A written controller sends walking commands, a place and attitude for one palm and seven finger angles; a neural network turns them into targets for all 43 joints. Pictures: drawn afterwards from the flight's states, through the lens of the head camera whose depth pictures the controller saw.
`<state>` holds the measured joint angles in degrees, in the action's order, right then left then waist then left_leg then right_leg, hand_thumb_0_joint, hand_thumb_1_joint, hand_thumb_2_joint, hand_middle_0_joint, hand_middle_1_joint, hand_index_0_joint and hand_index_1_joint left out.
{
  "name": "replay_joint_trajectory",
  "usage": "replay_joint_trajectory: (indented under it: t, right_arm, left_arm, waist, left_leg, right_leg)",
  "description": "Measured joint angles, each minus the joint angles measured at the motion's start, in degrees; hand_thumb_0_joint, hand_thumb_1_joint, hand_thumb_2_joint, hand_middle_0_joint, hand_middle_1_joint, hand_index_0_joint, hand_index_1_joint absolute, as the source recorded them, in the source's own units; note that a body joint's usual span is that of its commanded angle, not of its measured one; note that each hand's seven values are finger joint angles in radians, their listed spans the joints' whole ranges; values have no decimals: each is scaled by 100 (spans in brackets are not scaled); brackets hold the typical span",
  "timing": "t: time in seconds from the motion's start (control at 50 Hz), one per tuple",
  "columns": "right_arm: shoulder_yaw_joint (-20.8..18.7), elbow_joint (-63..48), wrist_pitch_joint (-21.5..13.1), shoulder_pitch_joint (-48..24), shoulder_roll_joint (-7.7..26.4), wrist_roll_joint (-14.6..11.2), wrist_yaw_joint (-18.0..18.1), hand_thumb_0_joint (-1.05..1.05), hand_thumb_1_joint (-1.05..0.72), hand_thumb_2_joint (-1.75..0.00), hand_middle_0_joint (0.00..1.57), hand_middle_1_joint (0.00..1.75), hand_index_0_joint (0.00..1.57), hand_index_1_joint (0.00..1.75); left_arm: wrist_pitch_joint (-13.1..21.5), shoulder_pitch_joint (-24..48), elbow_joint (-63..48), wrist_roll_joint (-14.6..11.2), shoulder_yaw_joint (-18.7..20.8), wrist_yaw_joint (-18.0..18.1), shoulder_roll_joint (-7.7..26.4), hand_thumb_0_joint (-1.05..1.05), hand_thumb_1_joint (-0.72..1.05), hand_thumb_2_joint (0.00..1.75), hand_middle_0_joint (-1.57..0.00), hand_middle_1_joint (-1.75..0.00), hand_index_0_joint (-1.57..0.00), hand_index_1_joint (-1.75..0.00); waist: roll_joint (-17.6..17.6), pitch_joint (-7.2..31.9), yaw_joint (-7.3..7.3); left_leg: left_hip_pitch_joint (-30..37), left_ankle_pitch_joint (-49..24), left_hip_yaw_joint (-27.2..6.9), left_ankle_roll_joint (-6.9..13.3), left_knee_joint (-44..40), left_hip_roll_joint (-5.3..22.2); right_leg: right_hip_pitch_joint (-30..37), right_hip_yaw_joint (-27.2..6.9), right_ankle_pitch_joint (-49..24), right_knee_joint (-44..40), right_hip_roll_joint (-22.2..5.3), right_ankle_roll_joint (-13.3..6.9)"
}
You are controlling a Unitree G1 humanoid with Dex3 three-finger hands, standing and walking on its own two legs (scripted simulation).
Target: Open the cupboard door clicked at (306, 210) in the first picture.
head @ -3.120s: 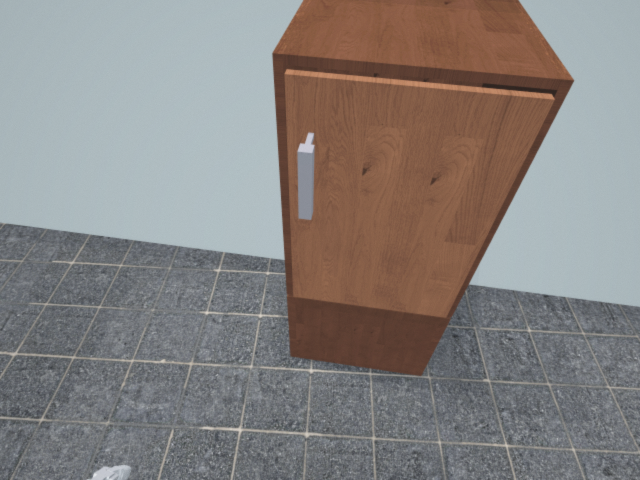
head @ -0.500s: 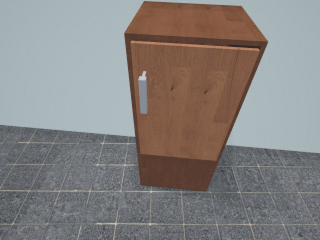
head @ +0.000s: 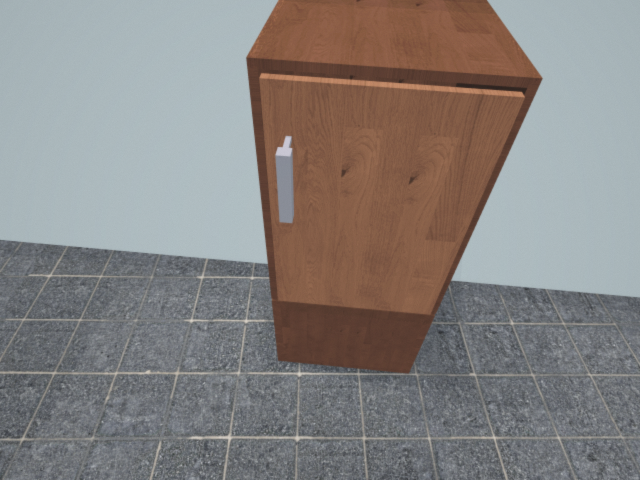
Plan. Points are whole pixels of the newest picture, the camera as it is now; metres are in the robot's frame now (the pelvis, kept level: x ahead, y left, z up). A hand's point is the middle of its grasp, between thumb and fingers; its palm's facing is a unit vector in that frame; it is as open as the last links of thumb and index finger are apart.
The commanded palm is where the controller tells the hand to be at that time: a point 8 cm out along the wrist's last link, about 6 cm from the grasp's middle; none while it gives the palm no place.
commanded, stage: look again from close up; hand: left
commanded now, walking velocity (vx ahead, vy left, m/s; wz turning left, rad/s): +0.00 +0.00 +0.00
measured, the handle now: (287, 180) +0.59 +0.10 +0.05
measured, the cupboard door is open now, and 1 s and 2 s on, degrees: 0 0 0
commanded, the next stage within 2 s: raise the hand with hooked fingers in 0.42 s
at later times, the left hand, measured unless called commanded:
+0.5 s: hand out of the picture +0.03 +0.13 -0.17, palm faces +0.03 -0.98 -0.20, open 7.3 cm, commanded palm none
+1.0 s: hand (197, 467) +0.16 +0.16 -0.06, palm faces +0.08 -1.00 +0.02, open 8.9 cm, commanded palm +0.15 +0.21 -0.03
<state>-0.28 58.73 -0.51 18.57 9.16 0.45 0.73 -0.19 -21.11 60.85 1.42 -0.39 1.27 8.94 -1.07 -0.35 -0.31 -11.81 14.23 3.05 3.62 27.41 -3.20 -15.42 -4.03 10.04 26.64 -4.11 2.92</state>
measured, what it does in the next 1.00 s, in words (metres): lowers itself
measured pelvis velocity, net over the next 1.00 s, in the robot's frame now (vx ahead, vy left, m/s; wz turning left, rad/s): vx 0.01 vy -0.06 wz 0.06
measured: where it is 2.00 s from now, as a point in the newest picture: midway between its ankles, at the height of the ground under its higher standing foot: outside the picture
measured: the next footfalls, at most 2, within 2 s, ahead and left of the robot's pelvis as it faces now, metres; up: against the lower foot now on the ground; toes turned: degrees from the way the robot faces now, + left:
none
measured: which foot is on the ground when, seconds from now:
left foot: down 0.00-1.00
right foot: down 0.00-1.00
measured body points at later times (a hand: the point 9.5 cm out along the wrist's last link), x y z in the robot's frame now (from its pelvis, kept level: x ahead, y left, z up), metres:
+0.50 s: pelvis +0.02 -0.04 +0.00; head +0.02 -0.05 +0.45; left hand +0.03 +0.18 -0.15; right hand +0.03 -0.27 -0.16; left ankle +0.01 +0.08 -0.74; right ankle +0.05 -0.17 -0.74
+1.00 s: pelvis +0.01 -0.06 -0.08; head +0.05 -0.03 +0.37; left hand +0.15 +0.22 -0.06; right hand +0.25 -0.30 -0.08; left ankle +0.01 +0.08 -0.74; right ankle +0.05 -0.17 -0.74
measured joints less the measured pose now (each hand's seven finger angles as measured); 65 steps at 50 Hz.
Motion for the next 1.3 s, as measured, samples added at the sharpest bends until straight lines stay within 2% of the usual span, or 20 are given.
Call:
replay_joint_trajectory:
  t: [0.12, 0.34, 0.54, 0.56, 0.58, 0.64, 0.66, 0.7, 0.74, 0.8, 0.84, 0.86, 0.9, 0.94, 1.0, 1.08, 1.12, 1.16, 1.24, 1.3]
  right_arm:
    - [18, 130, -49, -55, -50, -14, 27, 0, -91, -90, 20, 30, 20, 30]
    - [9, 266, -71, -206, -24, -22, 58, 0, -91, -90, 20, 30, 20, 30]
    - [28, 321, -31, -224, -17, -23, 35, 0, -91, -90, 20, 30, 20, 30]
    - [67, 95, -74, -150, -5, -97, 61, 0, -91, -90, 20, 30, 20, 30]
    - [105, -145, -314, -21, 0, -167, 171, 0, -91, -90, 20, 30, 20, 30]
    - [74, -591, -1071, 183, 117, -349, 393, 1, -91, -90, 21, 30, 20, 30]
    - [54, -759, -1227, 165, 183, -369, 415, 1, -91, -90, 21, 30, 20, 30]
    - [-8, -1110, -1482, 13, 317, -327, 404, 1, -91, -90, 20, 30, 20, 30]
    - [-92, -1497, -1635, -216, 405, -257, 315, 1, -91, -90, 20, 30, 20, 30]
    - [-226, -2109, -1723, -575, 456, -172, 111, 1, -91, -90, 20, 30, 20, 30]
    - [-303, -2523, -1723, -747, 528, -172, -9, 1, -91, -90, 20, 30, 20, 30]
    - [-335, -2705, -1715, -803, 573, -184, -37, 1, -91, -90, 20, 30, 20, 30]
    - [-402, -2993, -1669, -870, 652, -205, -30, 1, -91, -90, 20, 30, 20, 30]
    - [-463, -3194, -1603, -885, 707, -221, 12, 1, -91, -90, 20, 30, 20, 30]
    - [-475, -3277, -1541, -874, 717, -201, 84, 1, -91, -90, 20, 30, 20, 30]
    - [-279, -3045, -1490, -895, 609, -157, 118, 1, -91, -90, 20, 30, 20, 30]
    - [-115, -2912, -1451, -929, 512, -173, 127, 1, -91, -90, 20, 30, 20, 30]
    - [44, -2831, -1381, -931, 371, -213, 128, 1, -91, -90, 20, 30, 20, 30]
    - [289, -2860, -1172, -744, 101, -299, 144, 1, -90, -90, 21, 30, 20, 30]
    - [341, -2944, -1087, -474, 29, -306, 179, 1, -90, -90, 21, 30, 21, 30]
  left_arm:
    - [52, 157, 39, -20, -11, 21, -78, 0, 91, 90, -20, -29, -20, -30]
    - [83, 389, 45, -45, 27, 67, -23, 1, 92, 90, -20, -29, -20, -30]
    - [115, 468, 17, -54, 32, 102, 13, 1, 92, 90, -20, -29, -20, -30]
    - [-268, 201, -869, -329, 123, 123, 26, 1, 93, 90, -20, -29, -21, -30]
    - [-400, -128, -1950, -531, 243, 166, 60, 2, 93, 90, -20, -30, -21, -30]
    - [76, -548, -4084, -938, 370, 464, 124, 3, 92, 89, -21, -31, -21, -31]
    - [233, -498, -4531, -1035, 413, 464, 124, 3, 91, 89, -21, -31, -21, -32]
    - [793, -197, -4978, -1126, 531, 287, 130, 2, 88, 88, -21, -33, -21, -33]
    - [1497, 161, -5023, -1240, 703, -127, 160, 2, 84, 87, -21, -35, -21, -35]
    - [2514, 353, -4919, -1482, 927, -1084, 219, 1, 78, 84, -21, -39, -21, -39]
    - [2954, 256, -4796, -1575, 1000, -1810, 263, 1, 74, 82, -21, -41, -21, -42]
    - [3051, 152, -4756, -1595, 1018, -2128, 296, 0, 71, 82, -21, -43, -22, -43]
    - [3028, -116, -4755, -1653, 1072, -2571, 357, 0, 66, 80, -22, -45, -22, -46]
    - [2880, -406, -4889, -1772, 1175, -2718, 379, 1, 61, 78, -23, -48, -23, -49]
    - [2782, -767, -5428, -1910, 1381, -2518, 373, 1, 54, 75, -23, -53, -24, -53]
    - [2956, -712, -6299, -1901, 1467, -2240, 464, 1, 45, 71, -24, -59, -24, -59]
    - [2933, -410, -6497, -1901, 1407, -2309, 521, 1, 40, 69, -24, -62, -24, -62]
    - [2698, -62, -6511, -1852, 1321, -2466, 616, 1, 35, 67, -24, -65, -24, -65]
    - [1726, 318, -6203, -1809, 1289, -2764, 886, 1, 26, 63, -25, -71, -25, -71]
    - [1219, 198, -6134, -1989, 1469, -2667, 965, 1, 19, 60, -25, -75, -26, -76]
  waist:
    - [54, -25, 19]
    - [92, -53, 55]
    - [115, -97, 48]
    - [99, -160, 61]
    - [57, -195, 36]
    - [115, 9, 63]
    - [163, 80, 109]
    - [248, 230, 203]
    - [248, 411, 232]
    - [87, 573, 210]
    - [-10, 590, 202]
    - [-61, 612, 183]
    - [-173, 657, 104]
    - [-239, 651, 2]
    - [-217, 585, -153]
    - [-31, 564, -278]
    - [105, 557, -273]
    - [208, 562, -220]
    - [304, 573, -15]
    - [295, 594, 110]
  left_leg:
    - [74, 26, -40, -106, -54, 88]
    - [152, 102, -115, -309, -29, 301]
    - [115, 104, -196, -415, 7, 428]
    - [105, 133, -203, -419, 69, 429]
    - [129, 145, -201, -416, 81, 403]
    - [-24, 217, -328, -416, 274, 329]
    - [-124, 256, -388, -415, 389, 302]
    - [-465, 367, -474, -413, 727, 264]
    - [-951, 523, -463, -425, 1157, 251]
    - [-1668, 835, -368, -463, 1884, 297]
    - [-2069, 1056, -364, -496, 2362, 330]
    - [-2265, 1159, -369, -507, 2583, 338]
    - [-2612, 1350, -383, -512, 2967, 348]
    - [-2877, 1505, -442, -513, 3296, 361]
    - [-3130, 1696, -606, -513, 3678, 391]
    - [-3390, 1829, -830, -495, 4018, 389]
    - [-3492, 1846, -891, -476, 4113, 379]
    - [-3556, 1830, -887, -457, 4127, 372]
    - [-3447, 1716, -724, -393, 3874, 372]
    - [-3223, 1614, -570, -348, 3567, 372]
  right_leg:
    - [44, 41, 41, 8, 78, 66]
    - [97, 130, 141, 78, 285, -120]
    - [121, 221, 112, 17, 403, -216]
    - [110, 228, 132, 82, 404, -220]
    - [94, 225, 180, 179, 380, -234]
    - [-23, 346, 357, 435, 297, -240]
    - [-90, 403, 416, 534, 266, -232]
    - [-381, 485, 550, 835, 224, -224]
    - [-889, 468, 719, 1289, 215, -233]
    - [-1675, 364, 982, 2046, 271, -268]
    - [-2077, 354, 1176, 2501, 306, -288]
    - [-2272, 356, 1272, 2714, 315, -289]
    - [-2619, 365, 1444, 3086, 327, -291]
    - [-2842, 419, 1585, 3354, 340, -300]
    - [-2976, 578, 1725, 3573, 366, -310]
    - [-3064, 795, 1805, 3694, 367, -301]
    - [-3108, 853, 1799, 3708, 361, -279]
    - [-3156, 847, 1765, 3686, 356, -247]
    - [-3113, 690, 1625, 3470, 355, -190]
    - [-2962, 544, 1516, 3228, 353, -157]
